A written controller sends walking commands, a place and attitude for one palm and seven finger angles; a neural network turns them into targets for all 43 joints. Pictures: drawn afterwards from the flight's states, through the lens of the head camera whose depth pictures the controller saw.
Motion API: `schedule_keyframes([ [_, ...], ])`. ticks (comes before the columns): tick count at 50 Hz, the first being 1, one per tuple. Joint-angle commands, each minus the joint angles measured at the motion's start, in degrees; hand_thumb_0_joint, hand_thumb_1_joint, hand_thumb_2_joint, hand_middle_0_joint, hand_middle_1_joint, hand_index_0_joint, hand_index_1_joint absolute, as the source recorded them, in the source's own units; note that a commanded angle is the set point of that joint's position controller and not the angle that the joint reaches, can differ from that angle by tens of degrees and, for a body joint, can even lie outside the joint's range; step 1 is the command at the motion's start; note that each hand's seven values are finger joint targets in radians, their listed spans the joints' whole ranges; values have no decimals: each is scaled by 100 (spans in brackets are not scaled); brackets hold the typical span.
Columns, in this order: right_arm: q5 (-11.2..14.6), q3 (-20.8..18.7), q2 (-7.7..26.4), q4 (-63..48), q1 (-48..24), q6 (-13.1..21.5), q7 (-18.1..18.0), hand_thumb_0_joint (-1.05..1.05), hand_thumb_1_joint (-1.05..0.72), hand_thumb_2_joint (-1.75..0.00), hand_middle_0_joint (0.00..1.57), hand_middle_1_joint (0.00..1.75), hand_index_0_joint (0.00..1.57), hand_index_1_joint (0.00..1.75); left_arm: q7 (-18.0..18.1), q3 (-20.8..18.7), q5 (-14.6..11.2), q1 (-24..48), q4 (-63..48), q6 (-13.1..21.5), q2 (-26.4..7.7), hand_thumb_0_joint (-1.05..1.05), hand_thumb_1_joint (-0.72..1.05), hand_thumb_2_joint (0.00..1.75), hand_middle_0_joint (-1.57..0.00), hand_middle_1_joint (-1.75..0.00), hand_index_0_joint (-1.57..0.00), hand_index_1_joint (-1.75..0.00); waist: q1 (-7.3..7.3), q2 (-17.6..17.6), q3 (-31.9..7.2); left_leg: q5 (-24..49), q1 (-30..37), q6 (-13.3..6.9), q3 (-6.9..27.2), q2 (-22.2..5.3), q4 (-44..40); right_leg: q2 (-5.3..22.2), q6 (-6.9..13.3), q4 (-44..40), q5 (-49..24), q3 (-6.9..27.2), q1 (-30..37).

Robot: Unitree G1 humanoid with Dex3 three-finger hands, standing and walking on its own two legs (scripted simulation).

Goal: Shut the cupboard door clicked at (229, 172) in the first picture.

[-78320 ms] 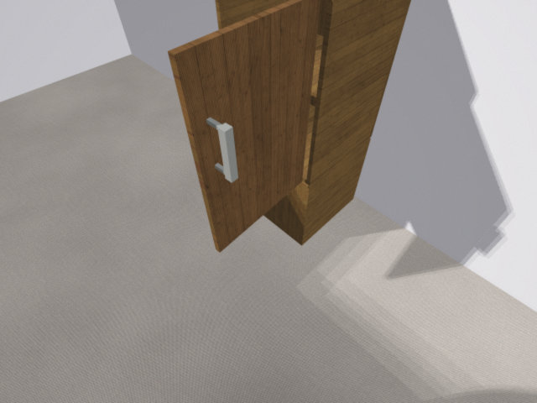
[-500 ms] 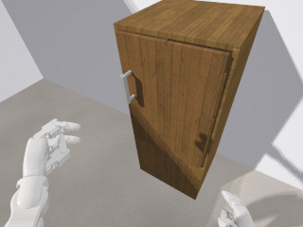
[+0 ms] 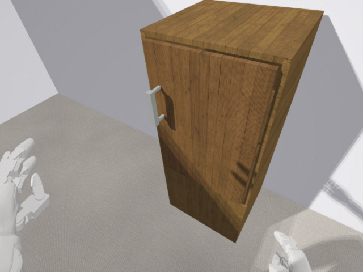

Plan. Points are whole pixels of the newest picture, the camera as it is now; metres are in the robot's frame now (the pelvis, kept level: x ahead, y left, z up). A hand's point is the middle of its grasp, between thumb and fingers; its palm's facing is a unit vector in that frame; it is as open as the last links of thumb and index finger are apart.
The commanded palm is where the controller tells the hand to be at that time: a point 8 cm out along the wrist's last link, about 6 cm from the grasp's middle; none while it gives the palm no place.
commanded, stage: draw the hand back to the body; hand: left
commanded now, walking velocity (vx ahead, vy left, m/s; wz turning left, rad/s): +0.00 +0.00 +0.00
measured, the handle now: (156, 106) +0.62 +0.18 +0.03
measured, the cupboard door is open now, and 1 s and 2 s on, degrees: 0 0 0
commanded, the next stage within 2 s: step back with the hand held close in 0.10 s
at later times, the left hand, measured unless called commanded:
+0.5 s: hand (45, 197) +0.19 +0.27 +0.14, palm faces +0.37 -0.79 -0.49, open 7.4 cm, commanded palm +0.13 +0.31 +0.17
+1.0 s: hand out of the picture +0.09 +0.30 +0.15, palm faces +0.50 -0.74 -0.46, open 7.4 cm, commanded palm +0.01 +0.33 +0.17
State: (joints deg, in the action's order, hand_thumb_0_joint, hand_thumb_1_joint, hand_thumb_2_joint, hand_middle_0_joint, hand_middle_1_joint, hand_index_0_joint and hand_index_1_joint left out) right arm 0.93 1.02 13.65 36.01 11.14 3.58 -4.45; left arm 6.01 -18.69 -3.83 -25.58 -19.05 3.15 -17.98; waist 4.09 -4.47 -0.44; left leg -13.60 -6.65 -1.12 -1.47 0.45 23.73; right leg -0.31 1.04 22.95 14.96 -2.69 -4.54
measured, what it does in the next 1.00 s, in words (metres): shifts its weight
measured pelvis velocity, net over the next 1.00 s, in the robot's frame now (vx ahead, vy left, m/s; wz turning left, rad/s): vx -0.10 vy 0.02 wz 0.09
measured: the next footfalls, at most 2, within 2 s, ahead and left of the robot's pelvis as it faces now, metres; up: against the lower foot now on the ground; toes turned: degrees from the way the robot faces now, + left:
left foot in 1.22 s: -0.07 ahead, +0.16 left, +0.00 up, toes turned +7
right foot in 1.42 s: -0.17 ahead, -0.08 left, +0.00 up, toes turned +3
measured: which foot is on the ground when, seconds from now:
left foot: down 0.00-1.00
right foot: down 0.00-1.00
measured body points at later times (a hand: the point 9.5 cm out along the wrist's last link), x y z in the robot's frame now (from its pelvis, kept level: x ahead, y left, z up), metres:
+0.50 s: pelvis -0.01 +0.01 +0.00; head -0.01 -0.01 +0.45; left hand +0.17 +0.31 +0.17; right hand +0.16 -0.24 -0.10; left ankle +0.00 +0.11 -0.74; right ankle -0.02 -0.10 -0.74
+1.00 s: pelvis -0.10 +0.02 -0.02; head -0.10 +0.03 +0.43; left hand +0.06 +0.34 +0.18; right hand +0.06 -0.21 -0.11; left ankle -0.01 +0.11 -0.74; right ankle -0.03 -0.10 -0.74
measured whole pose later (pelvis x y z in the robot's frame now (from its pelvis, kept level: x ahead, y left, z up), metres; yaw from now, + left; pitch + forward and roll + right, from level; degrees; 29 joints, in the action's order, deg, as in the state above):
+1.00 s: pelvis -0.10 +0.02 -0.02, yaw +5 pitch -1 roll -2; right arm 0.9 0.0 13.0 32.1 15.2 0.9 -5.0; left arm 8.2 -24.3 -0.3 -27.6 -26.3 11.4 -22.6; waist -1.4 -1.0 0.4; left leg -13.1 -26.0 -4.0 -2.7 0.2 37.6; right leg -1.9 -0.4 36.1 13.7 0.7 -21.4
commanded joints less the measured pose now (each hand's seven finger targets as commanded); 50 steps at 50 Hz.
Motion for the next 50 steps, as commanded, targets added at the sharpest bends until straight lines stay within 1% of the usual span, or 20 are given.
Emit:
schedule_keyframes([
  [1,-18,-148,460,-920,-817,409,-66,0,-90,-90,20,30,20,30,126,-764,-11,570,-1562,467,-1343,0,90,90,-20,-30,-20,-30,-24,-228,-426,1229,198,-53,87,-82,-236,102,-13,-331,-1177,130,-86],
  [5,-18,-156,452,-921,-804,390,-63,0,-90,-90,20,30,20,30,86,-800,-60,385,-1283,439,-1278,0,90,90,-20,-30,-20,-30,-41,191,-110,1161,75,-55,71,-116,-268,88,-35,-414,-1130,134,-179],
  [7,-3,-163,458,-924,-809,360,-56,0,-90,-90,20,30,20,30,64,-807,-73,406,-1182,432,-1254,0,90,90,-20,-30,-20,-30,-43,146,22,1107,55,-56,59,-124,-281,70,-34,-444,-1057,143,-259],
  [11,0,-190,473,-945,-796,327,-48,0,-90,-90,20,30,20,30,24,-776,-91,376,-1142,439,-1211,0,90,90,-20,-30,-20,-30,-41,126,-121,1114,137,-81,19,-127,-276,100,-58,-455,-1076,172,-222],
  [12,55,-263,628,-1101,-716,220,-25,0,-90,-90,20,30,20,30,84,-1264,-17,857,-1445,650,-1778,0,90,90,-20,-30,-20,-30,-251,122,-17,744,-266,-167,157,-271,133,471,-15,-701,-1282,738,-695],
  [13,10,-268,587,-990,-698,161,-37,0,-90,-90,20,30,20,30,75,-1023,-25,394,-1080,702,-1489,0,90,90,-20,-30,-20,-30,-293,351,-189,643,-251,-159,213,-235,300,661,47,-717,-1298,820,-742],
  [14,0,-278,570,-1002,-768,117,-37,0,-90,-90,20,30,20,30,75,-1003,-17,336,-1076,699,-1499,0,90,90,-20,-30,-20,-30,-276,459,-78,631,-251,-157,204,-204,391,730,38,-779,-1490,911,-894],
  [17,12,-318,565,-1018,-681,1,-31,0,-90,-90,20,30,20,30,114,-878,10,47,-1131,773,-1409,0,90,90,-20,-30,-20,-30,-324,586,-491,788,-364,-111,167,-236,549,903,92,-501,-1836,862,-764],
  [24,24,-397,689,-1277,-721,-276,-163,0,-90,-90,20,30,20,30,250,-1306,-28,-199,-1823,799,-1876,0,90,90,-20,-30,-20,-30,-333,84,-1183,2540,-223,-89,307,-495,286,501,-67,352,-2795,467,-386],
  [25,41,-377,648,-1328,-675,-310,-166,0,-90,-90,20,30,20,30,261,-1282,-34,-302,-1901,792,-1823,0,90,90,-20,-30,-20,-30,-339,107,-1266,2733,-293,-90,363,-544,257,458,-76,502,-2836,408,-250],
  [28,37,-396,676,-1418,-615,-376,-179,0,-90,-90,20,30,20,30,288,-1319,-40,-460,-1917,766,-1804,0,90,90,-20,-30,-20,-30,-336,74,-1199,2679,-601,-96,445,-644,145,344,-104,681,-2589,398,-208],
  [32,43,-411,712,-1432,-552,-381,-150,0,-90,-90,20,30,20,30,289,-1287,-46,-684,-1726,776,-1688,0,90,90,-20,-30,-20,-30,-350,59,-939,1793,-1186,-141,587,-761,-94,295,-116,748,-1877,457,-260],
  [35,43,-398,724,-1408,-541,-330,-156,0,-90,-90,20,30,20,30,295,-1267,-5,-652,-1611,846,-1614,0,90,90,-20,-30,-20,-30,-370,-27,-634,428,-2007,-256,739,-863,-433,232,-149,833,-1256,485,-99],
  [39,33,-415,807,-1404,-546,-225,-171,0,-90,-90,20,30,20,30,318,-1335,109,-315,-1540,981,-1663,0,90,90,-20,-30,-20,-30,-396,-58,-218,-1984,-3276,-445,959,-940,-812,142,-172,934,-400,613,228],
  [40,40,-394,775,-1407,-499,-197,-166,0,-90,-90,20,30,20,30,320,-1213,160,-215,-1588,1025,-1524,0,90,90,-20,-30,-20,-30,-424,-127,-155,-2327,-3524,-482,1000,-965,-840,131,-173,1022,-157,594,290],
  [44,-18,-420,862,-1375,-496,-22,-183,0,-90,-90,20,30,20,30,354,-1325,312,250,-1989,1186,-1685,0,90,90,-20,-30,-20,-30,-403,-517,-209,-3182,-4128,-615,1284,-1177,-1112,-121,-214,1607,85,479,640],
  [46,-37,-413,799,-1359,-448,72,-176,0,-90,-90,20,30,20,30,363,-1336,333,269,-2146,1255,-1655,0,90,90,-20,-30,-20,-30,-394,-610,-333,-3123,-4186,-636,1295,-1217,-1032,-159,-201,1821,-74,471,752],
  [48,-26,-431,765,-1351,-407,142,-139,0,-90,-90,20,30,20,30,373,-1417,320,114,-2242,1291,-1698,0,90,90,-20,-30,-20,-30,-400,-475,-411,-2997,-3998,-565,1076,-1040,-632,-88,-103,1654,-13,677,530],
  [49,-48,-472,783,-1350,-408,168,-129,0,-90,-90,20,30,20,30,377,-1636,318,-35,-2235,1337,-1918,0,90,90,-20,-30,-20,-30,-400,-325,-442,-2966,-3797,-518,983,-916,-373,-20,-33,1338,216,959,252],
  [50,-46,-454,688,-1335,-350,171,-108,0,-90,-90,20,30,20,30,370,-1535,297,-178,-2163,1372,-1740,0,90,90,-20,-30,-20,-30,-425,-32,-352,-2863,-3629,-422,781,-711,26,180,85,942,642,1286,-179],
])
